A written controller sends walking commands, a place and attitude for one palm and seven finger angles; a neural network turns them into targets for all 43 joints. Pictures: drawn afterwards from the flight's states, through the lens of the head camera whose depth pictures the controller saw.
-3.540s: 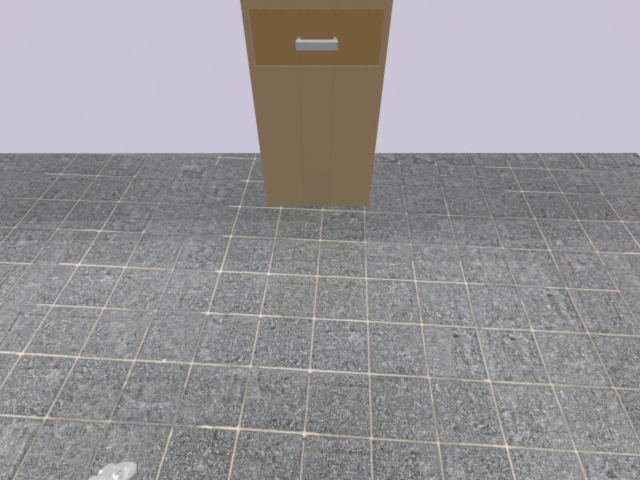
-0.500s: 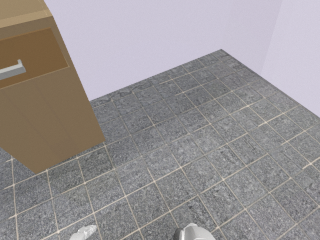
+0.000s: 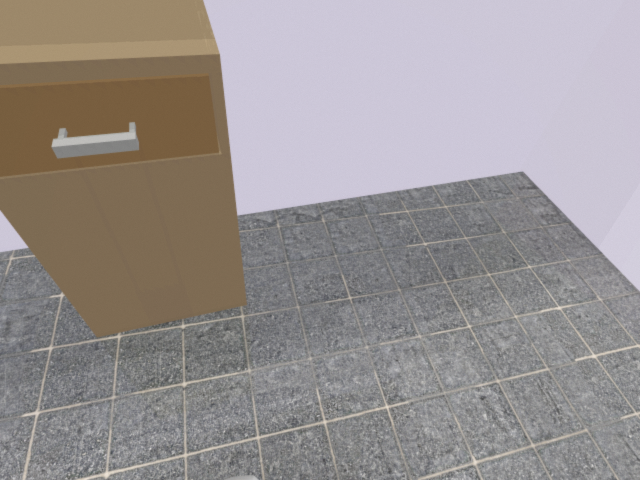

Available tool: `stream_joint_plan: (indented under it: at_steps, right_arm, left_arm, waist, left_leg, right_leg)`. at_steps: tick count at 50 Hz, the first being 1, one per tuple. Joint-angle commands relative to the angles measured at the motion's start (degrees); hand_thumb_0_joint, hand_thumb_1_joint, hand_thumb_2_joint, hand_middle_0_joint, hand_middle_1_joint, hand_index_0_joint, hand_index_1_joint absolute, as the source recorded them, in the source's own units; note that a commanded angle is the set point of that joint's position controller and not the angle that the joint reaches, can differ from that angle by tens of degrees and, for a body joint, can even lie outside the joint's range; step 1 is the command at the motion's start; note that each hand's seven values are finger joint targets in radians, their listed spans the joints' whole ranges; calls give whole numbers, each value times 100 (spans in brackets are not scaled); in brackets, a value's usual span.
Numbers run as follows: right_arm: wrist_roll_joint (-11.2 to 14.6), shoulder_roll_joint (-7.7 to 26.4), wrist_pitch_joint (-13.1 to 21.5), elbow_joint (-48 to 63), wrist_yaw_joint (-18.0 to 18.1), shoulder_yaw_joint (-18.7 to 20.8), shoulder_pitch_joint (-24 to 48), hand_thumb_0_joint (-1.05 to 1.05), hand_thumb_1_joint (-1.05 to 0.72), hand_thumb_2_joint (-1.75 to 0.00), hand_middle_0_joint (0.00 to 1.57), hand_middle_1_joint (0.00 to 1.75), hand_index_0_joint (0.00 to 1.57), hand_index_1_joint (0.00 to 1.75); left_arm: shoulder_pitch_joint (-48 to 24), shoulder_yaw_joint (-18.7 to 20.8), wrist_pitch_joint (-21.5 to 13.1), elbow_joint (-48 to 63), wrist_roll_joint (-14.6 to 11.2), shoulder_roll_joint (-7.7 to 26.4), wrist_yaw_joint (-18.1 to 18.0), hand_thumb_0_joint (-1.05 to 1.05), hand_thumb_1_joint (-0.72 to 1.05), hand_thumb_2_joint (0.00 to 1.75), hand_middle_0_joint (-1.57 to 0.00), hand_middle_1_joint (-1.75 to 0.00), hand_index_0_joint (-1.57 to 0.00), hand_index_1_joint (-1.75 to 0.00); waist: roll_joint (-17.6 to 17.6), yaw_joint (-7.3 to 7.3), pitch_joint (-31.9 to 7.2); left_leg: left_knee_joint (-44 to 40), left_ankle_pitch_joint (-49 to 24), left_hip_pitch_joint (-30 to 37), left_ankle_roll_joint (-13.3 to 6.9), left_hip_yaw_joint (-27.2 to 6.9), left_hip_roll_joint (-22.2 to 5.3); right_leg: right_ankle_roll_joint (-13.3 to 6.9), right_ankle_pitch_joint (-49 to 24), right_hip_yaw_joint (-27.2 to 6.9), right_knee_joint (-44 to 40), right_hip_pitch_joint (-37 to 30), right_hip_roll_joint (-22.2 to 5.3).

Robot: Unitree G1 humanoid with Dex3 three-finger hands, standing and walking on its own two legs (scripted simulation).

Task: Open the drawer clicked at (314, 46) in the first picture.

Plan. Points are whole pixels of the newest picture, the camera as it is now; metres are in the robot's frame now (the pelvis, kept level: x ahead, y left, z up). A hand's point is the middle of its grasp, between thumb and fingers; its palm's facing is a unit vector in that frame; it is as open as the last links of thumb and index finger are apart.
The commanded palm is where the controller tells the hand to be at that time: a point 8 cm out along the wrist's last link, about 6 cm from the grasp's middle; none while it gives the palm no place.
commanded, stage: turn to face it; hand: left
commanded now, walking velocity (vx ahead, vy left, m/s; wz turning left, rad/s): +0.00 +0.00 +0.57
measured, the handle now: (97, 137) +0.66 +0.46 +0.01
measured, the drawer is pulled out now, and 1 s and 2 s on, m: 0.00 0.00 0.00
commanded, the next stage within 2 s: take the last steps up to it in 0.56 s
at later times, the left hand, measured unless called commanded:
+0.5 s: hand out of the picture +0.05 +0.17 -0.13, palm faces +0.24 -0.92 -0.29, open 7.4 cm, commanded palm none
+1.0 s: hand out of the picture -0.12 +0.16 -0.16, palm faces +0.42 -0.89 -0.21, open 7.4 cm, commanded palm none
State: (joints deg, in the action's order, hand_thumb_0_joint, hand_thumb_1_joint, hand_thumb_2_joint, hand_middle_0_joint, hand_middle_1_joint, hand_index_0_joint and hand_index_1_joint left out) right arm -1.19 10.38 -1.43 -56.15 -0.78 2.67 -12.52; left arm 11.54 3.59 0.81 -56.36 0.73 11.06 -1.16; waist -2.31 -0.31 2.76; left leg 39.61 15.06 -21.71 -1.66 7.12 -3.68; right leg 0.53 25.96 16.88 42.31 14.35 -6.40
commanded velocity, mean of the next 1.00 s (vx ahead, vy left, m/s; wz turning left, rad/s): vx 0.11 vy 0.01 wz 0.26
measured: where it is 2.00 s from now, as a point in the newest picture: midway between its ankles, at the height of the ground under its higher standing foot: outside the picture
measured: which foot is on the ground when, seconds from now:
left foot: down 0.00-0.46, up 0.48-0.88, down 0.90-1.00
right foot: up 0.00-0.42, down 0.44-0.90, up 0.92-1.00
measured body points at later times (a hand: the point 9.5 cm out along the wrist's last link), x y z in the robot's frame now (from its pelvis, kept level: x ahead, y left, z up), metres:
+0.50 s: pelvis +0.00 -0.05 +0.01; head +0.02 -0.07 +0.46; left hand +0.04 +0.22 -0.11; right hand +0.11 -0.28 -0.15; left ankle +0.04 +0.09 -0.70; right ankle +0.02 -0.16 -0.72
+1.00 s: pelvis -0.01 -0.01 +0.02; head -0.01 +0.01 +0.47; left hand -0.14 +0.21 -0.14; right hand +0.14 -0.21 -0.12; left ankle -0.08 +0.07 -0.72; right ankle +0.03 -0.14 -0.67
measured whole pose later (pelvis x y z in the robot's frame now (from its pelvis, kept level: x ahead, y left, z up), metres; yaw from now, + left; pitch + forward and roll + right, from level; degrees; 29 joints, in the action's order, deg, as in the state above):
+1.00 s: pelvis -0.01 -0.01 +0.02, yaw +20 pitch -1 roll +0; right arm -1.2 9.6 0.8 -57.0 -0.4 1.6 -13.6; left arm 21.3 3.4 2.3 -62.5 1.7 13.3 0.1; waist -2.4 2.2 0.9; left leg 28.3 19.4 -7.8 -1.7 5.4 -1.1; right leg 1.1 25.3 6.4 52.7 21.8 -6.1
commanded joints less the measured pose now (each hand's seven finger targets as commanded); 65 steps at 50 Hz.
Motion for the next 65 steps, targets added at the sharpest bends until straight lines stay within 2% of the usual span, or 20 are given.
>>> stream_joint_plan:
  at_steps: [1, 6, 15, 20, 21, 22, 23, 24, 26, 29, 33, 39, 42, 43, 45, 46, 49, 53, 63, 65]
  right_arm:
    - [-30, 1315, 99, 209, 147, 317, -856, 0, -90, -90, 20, 30, 20, 30]
    - [2, 1133, 165, 555, 180, 258, 10, 0, -90, -90, 20, 30, 20, 30]
    - [-25, 1244, 57, 523, 134, 367, -179, 0, -90, -90, 20, 30, 20, 30]
    - [5, 1229, -10, 628, 96, 390, 171, 0, -90, -90, 20, 30, 20, 30]
    - [39, 1094, -19, 669, 75, 379, 228, 0, -90, -90, 20, 30, 20, 30]
    - [93, 736, -38, 756, 43, 327, 223, 0, -90, -90, 20, 30, 20, 30]
    - [58, 616, -48, 933, 47, 309, 341, 0, -90, -90, 20, 30, 20, 30]
    - [6, 837, -98, 879, 45, 367, 404, 0, -90, -90, 20, 30, 20, 30]
    - [-35, 788, -203, 559, 4, 378, 179, 0, -90, -90, 20, 30, 20, 30]
    - [-3, 661, -180, 394, -20, 322, -18, 0, -90, -90, 20, 30, 20, 30]
    - [31, 567, -160, 453, 3, 245, 435, 0, -90, -90, 20, 30, 20, 30]
    - [13, 484, -11, 507, -64, 143, 672, 0, -90, -90, 20, 30, 20, 30]
    - [13, 460, 121, 272, -44, 99, 5, 0, -90, -90, 20, 30, 20, 30]
    - [22, 559, 171, 136, -17, 115, -381, 0, -90, -90, 20, 30, 20, 30]
    - [-39, 1427, 225, -102, 94, 298, -1242, 0, -90, -90, 20, 30, 20, 30]
    - [-44, 1421, 197, -160, 128, 274, -1390, 0, -90, -90, 20, 30, 20, 30]
    - [-19, 849, 302, -106, 197, 102, -743, 0, -90, -90, 20, 30, 20, 30]
    - [30, 683, 462, -210, 228, 53, -842, 0, -90, -90, 20, 30, 20, 30]
    - [-47, 644, 502, -707, 258, 66, -1535, 0, -90, -90, 20, 30, 20, 30]
    - [-41, 673, 497, -743, 271, 66, -1417, 0, -90, -90, 20, 30, 20, 30]
  left_arm:
    - [-331, 126, 29, 708, 47, 508, -35, 0, 90, 90, -20, -30, -20, -30]
    - [100, 171, 69, 472, 29, 535, 40, 0, 90, 90, -20, -30, -20, -30]
    - [-130, 134, 95, 685, 4, 496, -16, 0, 90, 90, -20, -30, -20, -30]
    - [496, 112, 16, 560, -42, 559, -58, 0, 90, 90, -20, -30, -20, -30]
    - [694, 145, -22, 526, -20, 693, -81, 0, 90, 90, -20, -30, -20, -30]
    - [797, 219, -73, 542, 77, 1157, -117, 0, 90, 90, -20, -30, -20, -30]
    - [593, 283, -64, 673, 112, 1605, -125, 0, 90, 90, -20, -30, -20, -30]
    - [373, 229, -40, 772, 73, 1477, -138, 0, 90, 90, -20, -30, -20, -30]
    - [-209, 141, -85, 846, 50, 1025, -120, 0, 90, 90, -20, -30, -20, -30]
    - [-77, 66, -143, 778, 60, 845, -97, 0, 90, 90, -20, -30, -20, -30]
    - [567, 86, -144, 500, 92, 951, -100, 0, 90, 90, -20, -30, -20, -30]
    - [1045, 163, -210, 127, 138, 1144, -7, 0, 90, 90, -20, -30, -20, -30]
    - [713, 167, -205, 46, 101, 1138, 20, 0, 90, 90, -20, -30, -20, -30]
    - [609, 140, -180, 54, 57, 1010, 45, 0, 90, 90, -20, -30, -20, -30]
    - [271, -31, -149, 327, 32, 362, 120, 0, 90, 90, -20, -30, -20, -30]
    - [-135, -46, -173, 450, 86, 482, 114, 0, 90, 90, -20, -30, -20, -30]
    - [-103, -3, -164, 169, 107, 498, 206, 0, 90, 90, -20, -30, -20, -30]
    - [290, -47, -155, -74, 77, 354, 245, 0, 90, 90, -20, -30, -20, -30]
    - [-695, -57, -213, 260, 25, 180, 246, 0, 90, 90, -20, -30, -20, -30]
    - [-289, -7, -260, 157, 33, 217, 245, 0, 90, 90, -20, -30, -20, -30]
  waist:
    - [1486, -335, -543]
    - [829, -11, -659]
    - [1073, -206, -657]
    - [1067, 100, -750]
    - [682, 212, -742]
    - [-619, 273, -648]
    - [-1639, 286, -395]
    - [-871, 223, -257]
    - [-830, -97, 191]
    - [-782, -116, 201]
    - [-661, 225, -64]
    - [-902, 488, -146]
    - [-795, 129, -231]
    - [-288, -52, -292]
    - [2306, -482, -165]
    - [1726, -563, 213]
    - [1295, -248, 696]
    - [774, -13, 549]
    - [875, -236, 665]
    - [777, 11, 481]
  left_leg:
    - [-2230, -2019, 1338, -1120, -2784, -1920]
    - [-2209, -1412, 1106, -698, -1786, -1110]
    - [-2167, -1242, 1271, -876, -2354, -1052]
    - [-1689, -1410, 511, -582, -2318, -701]
    - [-1373, -873, 7, -314, -2108, -432]
    - [-262, 306, -1022, 123, -1368, 248]
    - [1140, 1622, -1390, 389, -789, 719]
    - [2069, 1625, -1109, 311, -1108, 468]
    - [2809, 864, -1068, 354, -1076, 291]
    - [2793, 461, -1027, 478, -808, 214]
    - [1677, 868, -762, 559, -568, 187]
    - [326, 1205, -300, 371, -295, 146]
    - [-1113, 633, 1004, 253, -71, 221]
    - [-1749, 385, 1848, 213, -119, 225]
    - [-2871, 1298, 2856, -608, -2828, -1742]
    - [-3033, 1193, 2476, -974, -3024, -1992]
    - [-3170, 1126, 1608, -816, -2180, -1478]
    - [-3037, -898, 1784, -772, -1350, -1056]
    - [-2597, -2109, 2043, -791, -1024, -1219]
    - [-2060, -2718, 1811, -692, -852, -1141]
  right_leg:
    - [267, 874, -1417, 2539, 1905, -4]
    - [395, -374, -1570, 2270, 1650, 34]
    - [419, -2, -1539, 722, 1234, 289]
    - [305, -880, -1400, -1259, -275, 502]
    - [227, -1284, -1561, -2068, -904, 283]
    - [-155, -856, -2809, -2809, -1406, -932]
    - [-792, -1480, -3890, -3044, -812, -2162]
    - [-995, -1414, -3454, -2982, -81, -2156]
    - [-655, -1216, -2653, -2928, 379, -1354]
    - [-541, -2271, -1807, -2589, 2, -1031]
    - [-740, -2974, -1831, -2396, -716, -1178]
    - [-836, -878, -2292, -2810, -918, -1444]
    - [-591, -179, -1884, -2465, -211, -1178]
    - [-345, 144, -1524, -2032, 365, -886]
    - [207, 715, -510, 417, 2395, 198]
    - [80, 696, -1053, 1158, 2691, 98]
    - [51, -312, -1430, 1861, 2521, -165]
    - [164, -1032, -1308, 1694, 2218, -100]
    - [-6, -1081, -1031, -234, 1635, 122]
    - [-148, -1163, -916, -709, 734, 352]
